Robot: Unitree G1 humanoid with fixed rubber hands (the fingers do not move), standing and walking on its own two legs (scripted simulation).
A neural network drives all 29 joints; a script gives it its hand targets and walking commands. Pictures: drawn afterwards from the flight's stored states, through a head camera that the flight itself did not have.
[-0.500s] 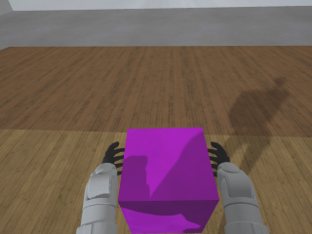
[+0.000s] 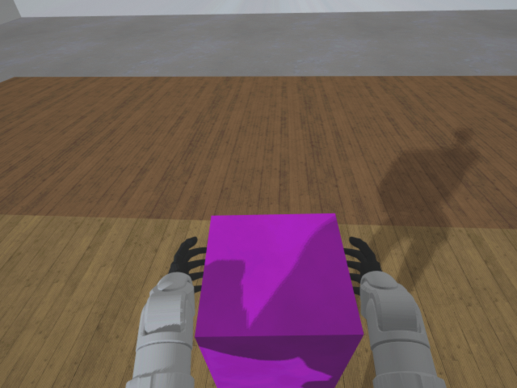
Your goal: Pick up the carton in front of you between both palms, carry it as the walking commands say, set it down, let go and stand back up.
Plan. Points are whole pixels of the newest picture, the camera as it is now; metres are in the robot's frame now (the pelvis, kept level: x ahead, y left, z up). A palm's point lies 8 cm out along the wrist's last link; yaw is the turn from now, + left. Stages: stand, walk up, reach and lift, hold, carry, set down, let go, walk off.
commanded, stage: hold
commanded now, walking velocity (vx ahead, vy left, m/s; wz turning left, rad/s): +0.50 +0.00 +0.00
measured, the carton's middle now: (274, 304) +0.29 +0.00 -0.03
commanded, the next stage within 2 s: carry in 0.02 s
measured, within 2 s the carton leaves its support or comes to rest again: neither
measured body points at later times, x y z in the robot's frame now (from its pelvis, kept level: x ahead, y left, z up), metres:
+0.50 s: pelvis +0.14 +0.01 -0.01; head +0.12 +0.01 +0.44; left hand +0.41 +0.16 +0.08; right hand +0.40 -0.14 +0.08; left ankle +0.04 +0.11 -0.70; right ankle +0.11 -0.09 -0.75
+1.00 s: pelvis +0.43 +0.07 +0.00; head +0.41 +0.09 +0.45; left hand +0.68 +0.21 +0.08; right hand +0.65 -0.09 +0.08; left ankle +0.37 +0.14 -0.75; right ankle +0.47 -0.07 -0.69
